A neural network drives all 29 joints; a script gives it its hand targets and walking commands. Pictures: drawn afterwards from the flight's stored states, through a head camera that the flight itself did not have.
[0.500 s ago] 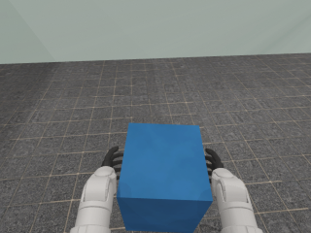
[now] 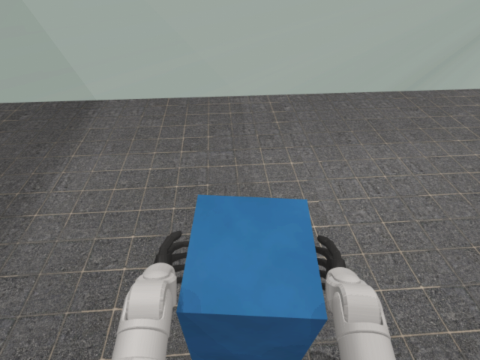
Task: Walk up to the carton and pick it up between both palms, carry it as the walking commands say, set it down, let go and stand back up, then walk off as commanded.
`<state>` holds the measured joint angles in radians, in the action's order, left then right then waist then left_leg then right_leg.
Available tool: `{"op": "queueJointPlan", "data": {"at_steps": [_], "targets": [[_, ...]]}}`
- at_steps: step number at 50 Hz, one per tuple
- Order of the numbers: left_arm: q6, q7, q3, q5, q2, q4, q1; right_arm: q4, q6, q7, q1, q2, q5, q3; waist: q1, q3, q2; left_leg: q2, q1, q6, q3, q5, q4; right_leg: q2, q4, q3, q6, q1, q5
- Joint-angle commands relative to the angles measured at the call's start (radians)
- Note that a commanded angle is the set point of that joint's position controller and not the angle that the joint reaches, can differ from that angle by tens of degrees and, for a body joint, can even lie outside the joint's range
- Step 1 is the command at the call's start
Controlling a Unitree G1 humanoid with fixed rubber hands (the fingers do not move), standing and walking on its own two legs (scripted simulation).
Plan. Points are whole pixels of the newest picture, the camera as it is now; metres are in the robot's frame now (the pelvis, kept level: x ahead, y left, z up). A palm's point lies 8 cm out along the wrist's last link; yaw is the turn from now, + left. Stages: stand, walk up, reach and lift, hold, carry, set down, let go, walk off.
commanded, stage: hold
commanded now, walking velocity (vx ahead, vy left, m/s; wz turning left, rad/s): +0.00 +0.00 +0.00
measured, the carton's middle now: (248, 283) +0.28 +0.00 -0.02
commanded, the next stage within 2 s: carry in 0.62 s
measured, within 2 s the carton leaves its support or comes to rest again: neither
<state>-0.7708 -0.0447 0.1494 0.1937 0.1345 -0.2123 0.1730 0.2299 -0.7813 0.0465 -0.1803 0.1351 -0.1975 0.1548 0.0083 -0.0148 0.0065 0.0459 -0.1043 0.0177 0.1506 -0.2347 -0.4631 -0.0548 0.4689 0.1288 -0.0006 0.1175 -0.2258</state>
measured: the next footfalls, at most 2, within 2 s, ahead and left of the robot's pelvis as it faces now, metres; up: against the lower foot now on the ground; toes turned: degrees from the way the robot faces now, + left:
left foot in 1.28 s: +0.36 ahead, +0.02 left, +0.00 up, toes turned -17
right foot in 1.46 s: +0.27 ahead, -0.19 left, +0.00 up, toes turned -35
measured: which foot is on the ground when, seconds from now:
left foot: down 0.00-0.92, up 0.94-1.00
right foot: down 0.00-1.00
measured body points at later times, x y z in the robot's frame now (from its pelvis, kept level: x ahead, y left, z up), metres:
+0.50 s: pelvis +0.00 +0.00 +0.00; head -0.05 +0.00 +0.45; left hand +0.29 +0.15 +0.03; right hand +0.28 -0.14 +0.02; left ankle +0.02 +0.13 -0.74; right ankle +0.03 -0.12 -0.74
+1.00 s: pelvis +0.07 -0.04 -0.01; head +0.00 -0.05 +0.44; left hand +0.36 +0.05 +0.08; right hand +0.30 -0.24 +0.06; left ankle +0.03 +0.11 -0.71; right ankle +0.06 -0.11 -0.74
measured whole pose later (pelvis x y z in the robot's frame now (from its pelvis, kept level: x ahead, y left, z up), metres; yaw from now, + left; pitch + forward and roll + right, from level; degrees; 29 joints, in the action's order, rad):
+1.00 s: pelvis +0.07 -0.04 -0.01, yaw -10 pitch +2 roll +1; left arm -1.04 -0.13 0.06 0.07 0.13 0.11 0.13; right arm -0.17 -1.06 0.13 -0.07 0.13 -0.08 0.11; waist 0.02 -0.23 0.01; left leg -0.03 -0.29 0.02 -0.01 -0.54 -0.76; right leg -0.04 0.59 -0.03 0.08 0.32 -0.30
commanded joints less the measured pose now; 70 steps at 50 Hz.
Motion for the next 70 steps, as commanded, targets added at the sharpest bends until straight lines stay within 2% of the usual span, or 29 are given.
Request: {"op": "queueJointPlan", "data": {"at_steps": [1, 10, 14, 16, 17, 21, 28, 30, 31, 33, 36, 38, 39, 42, 44, 46, 47, 50, 51, 53, 54, 58, 61, 62, 63, 64, 65, 67, 70], "targets": [[0.081, 0.274, -0.633, -0.28, 0.971, 0.13, 0.766, -0.146, 0.083, -0.258, -0.751, 1.04, 0.314, -0.641, 0.013, -0.302, 0.002, 0.036, 0.005, -0.021, -0.053, 0.052, 0.076, -0.015, -0.084, -0.028, -0.014, -0.064, 0.068], [0.09, 0.298, -0.649, -0.317, 0.998, 0.161, 0.878, -0.111, 0.084, -0.258, -0.785, 1.084, 0.315, -0.647, -0.019, -0.371, -0.017, 0.039, -0.001, -0.02, -0.057, 0.078, 0.054, -0.022, -0.071, -0.022, -0.021, -0.093, 0.099], [0.08, 0.29, -0.619, -0.295, 1.002, 0.122, 0.807, -0.147, 0.082, -0.259, -0.822, 1.082, 0.331, -0.66, 0.014, -0.351, -0.052, 0.039, -0.006, -0.026, -0.044, 0.109, 0.054, -0.011, -0.069, -0.016, -0.022, -0.103, 0.135], [0.079, 0.29, -0.685, -0.318, 1.037, 0.169, 0.811, -0.216, 0.089, -0.257, -0.815, 1.086, 0.356, -0.697, -0.001, -0.458, 0.062, 0.056, 0.026, -0.014, -0.059, 0.166, 0.043, -0.018, -0.053, -0.018, -0.018, -0.14, 0.207], [0.07, 0.279, -0.656, -0.297, 1.008, 0.149, 0.779, -0.165, 0.073, -0.25, -0.773, 1.049, 0.323, -0.666, -0.012, -0.364, -0.044, 0.037, 0.016, -0.016, -0.042, 0.17, 0.064, -0.029, -0.059, -0.028, -0.027, -0.113, 0.197], [0.043, 0.284, -0.581, -0.245, 0.984, 0.051, 0.707, -0.08, 0.055, -0.253, -0.688, 1.016, 0.275, -0.59, -0.01, -0.201, 0.011, 0.042, -0.024, -0.022, -0.055, 0.05, 0.092, -0.012, -0.101, -0.031, -0.017, -0.064, 0.08], [0.052, 0.261, -0.656, -0.291, 1.023, 0.147, 0.683, -0.234, 0.073, -0.256, -0.727, 1.004, 0.326, -0.682, 0.015, -0.357, 0.001, 0.042, 0.028, -0.006, -0.037, 0.229, 0.07, -0.032, -0.063, -0.026, -0.006, -0.159, 0.271], [0.06, 0.262, -0.704, -0.313, 1.031, 0.19, 0.683, -0.236, 0.076, -0.256, -0.652, 0.984, 0.321, -0.687, -0.023, -0.378, 0.044, 0.044, 0.087, 0.004, -0.042, 0.265, 0.072, -0.033, -0.065, -0.036, 0.002, -0.127, 0.288], [0.057, 0.258, -0.638, -0.278, 0.952, 0.173, 0.758, -0.22, 0.064, -0.256, -0.743, 0.964, 0.301, -0.674, -0.007, -0.501, -0.029, -0.141, 0.039, -0.023, -0.02, 0.274, -0.077, 0.166, 0.042, 0.005, 0.03, -0.026, 0.384], [0.049, 0.241, -0.667, -0.321, 0.973, 0.286, 0.769, -0.364, 0.055, -0.244, -0.783, 0.991, 0.358, -0.73, -0.011, -0.547, -0.029, -0.115, 0.096, -0.068, -0.008, 0.018, -0.034, 0.114, 0.075, 0.025, 0.063, 0.071, 0.142], [-0.007, 0.23, -0.722, -0.338, 0.984, 0.318, 0.818, -0.366, 0.02, -0.216, -0.774, 0.973, 0.354, -0.706, -0.034, -0.386, 0.223, -0.275, 0.156, -0.15, 0.226, -0.348, 0.189, 0.003, 0.22, -0.09, 0.042, 0.421, -0.252], [-0.04, 0.225, -0.76, -0.388, 0.956, 0.391, 0.84, -0.389, -0.003, -0.189, -0.707, 0.963, 0.348, -0.705, -0.037, -0.339, 0.218, -0.383, 0.124, -0.215, 0.33, -0.411, 0.263, 0.057, 0.317, -0.145, 0.023, 0.514, -0.241], [-0.059, 0.226, -0.751, -0.409, 0.935, 0.383, 0.823, -0.386, -0.025, -0.165, -0.68, 0.945, 0.33, -0.699, -0.035, -0.26, 0.114, -0.389, 0.06, -0.219, 0.268, -0.401, 0.257, 0.09, 0.246, -0.137, 0.024, 0.48, -0.224], [-0.121, 0.196, -0.775, -0.478, 0.929, 0.472, 0.777, -0.463, -0.094, -0.111, -0.638, 0.933, 0.345, -0.7, -0.025, -0.328, 0.113, -0.343, -0.023, -0.187, 0.115, -0.286, 0.183, 0.072, 0.09, -0.156, 0.042, 0.295, -0.075], [-0.17, 0.168, -0.751, -0.451, 0.904, 0.43, 0.675, -0.495, -0.143, -0.083, -0.614, 0.884, 0.338, -0.703, 0.001, -0.331, 0.019, -0.227, -0.193, -0.108, -0.082, -0.369, 0.012, 0.073, -0.059, -0.07, 0.069, 0.07, -0.156], [-0.216, 0.124, -0.748, -0.427, 0.871, 0.477, 0.61, -0.587, -0.195, -0.071, -0.614, 0.879, 0.377, -0.726, 0.022, -0.293, -0.262, -0.044, -0.531, 0.009, -0.235, -0.361, -0.377, 0.352, -0.223, 0.475, 0.229, -0.167, -0.104], [-0.241, 0.101, -0.744, -0.439, 0.863, 0.504, 0.555, -0.651, -0.219, -0.063, -0.599, 0.835, 0.401, -0.725, 0.021, -0.33, -0.239, -0.048, -0.549, 0.001, -0.173, -0.393, -0.335, 0.385, -0.231, 0.566, 0.294, -0.175, -0.088], [-0.292, 0.037, -0.646, -0.389, 0.785, 0.563, 0.442, -0.687, -0.287, -0.03, -0.577, 0.838, 0.462, -0.759, 0.025, -0.351, -0.146, -0.07, -0.624, 0.003, -0.156, -0.293, -0.311, 0.358, -0.215, 0.473, 0.256, -0.206, -0.071], [-0.296, 0.036, -0.671, -0.419, 0.808, 0.655, 0.424, -0.742, -0.296, -0.023, -0.532, 0.885, 0.484, -0.794, 0.018, -0.393, -0.138, -0.073, -0.588, 0.01, -0.187, -0.253, -0.325, 0.317, -0.18, 0.345, 0.222, -0.226, 0.058], [-0.303, 0.012, -0.668, -0.441, 0.811, 0.736, 0.471, -0.751, -0.309, -0.007, -0.503, 0.901, 0.491, -0.762, 0.024, -0.423, -0.125, -0.06, -0.619, 0.023, -0.205, -0.213, -0.283, 0.306, -0.192, 0.352, 0.216, -0.254, 0.036], [-0.309, 0.003, -0.661, -0.436, 0.791, 0.733, 0.458, -0.759, -0.311, 0.006, -0.525, 0.904, 0.504, -0.78, 0.027, -0.43, -0.197, -0.06, -0.647, 0.024, -0.204, -0.213, -0.293, 0.295, -0.161, 0.315, 0.205, -0.303, 0.141], [-0.342, -0.025, -0.683, -0.437, 0.752, 0.814, 0.365, -0.778, -0.335, 0.02, -0.35, 0.836, 0.471, -0.713, 0.021, -0.368, -0.096, -0.05, -0.464, 0.028, -0.23, -0.053, -0.159, 0.272, -0.214, 0.272, 0.218, -0.058, 0.023], [-0.354, -0.03, -0.69, -0.438, 0.758, 0.821, 0.37, -0.872, -0.331, 0.025, -0.421, 0.809, 0.482, -0.721, -0.005, -0.347, -0.132, -0.021, -0.121, 0.023, -0.288, 0.015, 0.037, 0.19, -0.098, 0.119, 0.149, 0.184, 0.019], [-0.369, -0.034, -0.681, -0.439, 0.737, 0.772, 0.38, -0.798, -0.34, 0.041, -0.377, 0.787, 0.45, -0.681, -0.029, -0.374, -0.081, -0.076, 0.142, -0.002, -0.233, -0.018, 0.056, 0.138, 0.025, 0.057, 0.12, 0.38, 0.027], [-0.363, -0.03, -0.687, -0.447, 0.723, 0.84, 0.361, -0.829, -0.333, 0.046, -0.335, 0.776, 0.457, -0.693, -0.051, -0.414, 0.025, -0.223, 0.31, -0.046, -0.032, -0.197, 0.128, 0.072, 0.186, -0.025, 0.077, 0.546, -0.014], [-0.376, -0.028, -0.675, -0.432, 0.691, 0.795, 0.346, -0.798, -0.341, 0.053, -0.325, 0.701, 0.424, -0.669, -0.053, -0.453, 0.267, -0.443, 0.433, -0.137, 0.259, -0.412, 0.236, 0.004, 0.397, -0.127, 0.034, 0.728, -0.199], [-0.385, -0.022, -0.672, -0.439, 0.685, 0.787, 0.322, -0.781, -0.346, 0.058, -0.289, 0.732, 0.426, -0.69, -0.038, -0.425, 0.201, -0.577, 0.384, -0.225, 0.352, -0.288, 0.237, 0.074, 0.481, -0.128, 0.034, 0.746, -0.276], [-0.402, -0.013, -0.689, -0.468, 0.694, 0.759, 0.383, -0.719, -0.357, 0.07, -0.275, 0.744, 0.377, -0.637, -0.036, -0.366, 0.118, -0.581, 0.208, -0.235, 0.28, -0.234, 0.221, 0.154, 0.397, -0.091, 0.034, 0.68, -0.298], [-0.375, 0.009, -0.711, -0.514, 0.783, 0.781, 0.439, -0.774, -0.331, 0.059, -0.359, 0.817, 0.404, -0.665, -0.016, -0.337, 0.112, -0.482, -0.092, -0.112, -0.035, -0.272, 0.244, 0.119, 0.162, -0.164, 0.03, 0.341, -0.191]]}}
